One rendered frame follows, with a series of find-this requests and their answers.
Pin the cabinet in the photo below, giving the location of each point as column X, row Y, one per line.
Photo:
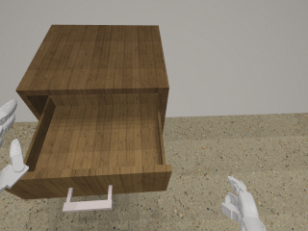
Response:
column 96, row 59

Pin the robot right hand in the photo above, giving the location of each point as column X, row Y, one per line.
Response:
column 238, row 207

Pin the drawer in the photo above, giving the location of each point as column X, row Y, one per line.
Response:
column 89, row 142

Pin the handle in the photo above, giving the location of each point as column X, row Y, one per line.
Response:
column 84, row 206

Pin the robot left hand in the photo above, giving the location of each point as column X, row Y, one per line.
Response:
column 12, row 172

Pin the right robot forearm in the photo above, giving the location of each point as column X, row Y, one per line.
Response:
column 250, row 223

